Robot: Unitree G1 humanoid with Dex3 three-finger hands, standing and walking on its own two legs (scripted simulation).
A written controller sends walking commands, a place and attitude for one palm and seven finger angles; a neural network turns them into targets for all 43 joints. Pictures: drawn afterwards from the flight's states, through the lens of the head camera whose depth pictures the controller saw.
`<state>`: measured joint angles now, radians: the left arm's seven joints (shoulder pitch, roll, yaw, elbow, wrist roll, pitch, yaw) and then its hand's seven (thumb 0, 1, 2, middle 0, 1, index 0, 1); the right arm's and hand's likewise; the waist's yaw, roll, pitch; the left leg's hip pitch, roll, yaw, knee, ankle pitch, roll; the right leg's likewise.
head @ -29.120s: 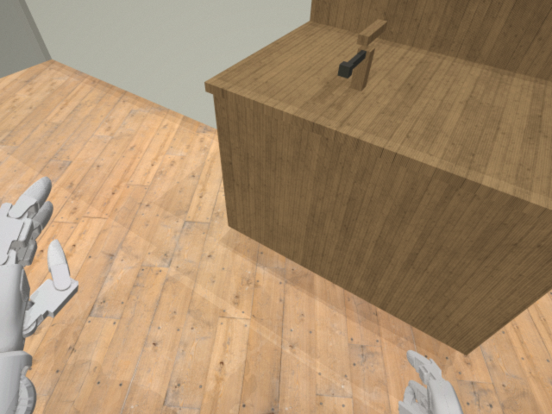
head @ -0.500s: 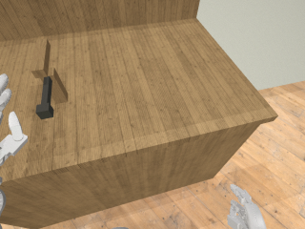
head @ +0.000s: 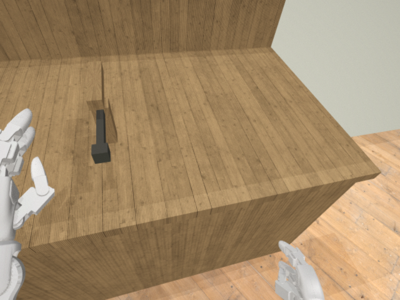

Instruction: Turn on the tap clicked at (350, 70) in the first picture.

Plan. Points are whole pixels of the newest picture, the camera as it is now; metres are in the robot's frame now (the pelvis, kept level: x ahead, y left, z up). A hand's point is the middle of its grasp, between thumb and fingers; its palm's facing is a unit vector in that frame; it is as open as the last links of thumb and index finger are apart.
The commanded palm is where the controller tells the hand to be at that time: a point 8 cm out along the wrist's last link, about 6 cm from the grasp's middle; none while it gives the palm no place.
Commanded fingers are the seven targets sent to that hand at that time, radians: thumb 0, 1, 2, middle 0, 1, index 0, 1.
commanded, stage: come to a stop and stand still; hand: left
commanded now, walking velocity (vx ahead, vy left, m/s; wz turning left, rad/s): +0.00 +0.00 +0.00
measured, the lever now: (101, 153) +0.33 +0.23 +0.11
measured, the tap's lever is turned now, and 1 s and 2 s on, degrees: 0 0 0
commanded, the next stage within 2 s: look again from close up in 0.24 s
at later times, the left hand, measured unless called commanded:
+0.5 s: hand (51, 189) +0.22 +0.25 +0.16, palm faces +0.39 -0.85 -0.36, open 7.4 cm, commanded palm +0.16 +0.28 +0.18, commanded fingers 0.00 0.90 0.90 -0.20 -0.30 -0.20 -0.30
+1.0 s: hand (81, 187) +0.23 +0.21 +0.17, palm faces +0.37 -0.86 -0.36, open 7.4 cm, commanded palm +0.17 +0.24 +0.18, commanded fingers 0.00 0.90 0.90 -0.20 -0.30 -0.20 -0.30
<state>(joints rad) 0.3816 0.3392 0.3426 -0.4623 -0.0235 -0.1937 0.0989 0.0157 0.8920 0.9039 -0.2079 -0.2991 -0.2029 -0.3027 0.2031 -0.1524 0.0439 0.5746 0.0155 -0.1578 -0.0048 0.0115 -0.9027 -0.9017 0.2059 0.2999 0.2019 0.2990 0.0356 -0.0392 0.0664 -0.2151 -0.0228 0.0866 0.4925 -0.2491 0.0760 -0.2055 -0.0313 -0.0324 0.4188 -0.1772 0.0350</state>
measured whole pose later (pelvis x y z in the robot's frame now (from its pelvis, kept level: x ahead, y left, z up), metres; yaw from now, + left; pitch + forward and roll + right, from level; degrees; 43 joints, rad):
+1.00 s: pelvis +0.00 -0.04 +0.00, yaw +0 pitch -1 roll -1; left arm 0.42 0.37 0.36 -0.51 -0.06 -0.17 0.10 0.02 0.89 0.90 -0.21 -0.30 -0.20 -0.30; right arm 0.19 -0.17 0.01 0.55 0.03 -0.10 -0.02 0.01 -0.90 -0.90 0.20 0.30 0.20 0.30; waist 0.02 -0.02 0.08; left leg -0.21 0.02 0.07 0.46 -0.23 0.02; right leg -0.21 0.01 -0.05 0.40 -0.18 -0.01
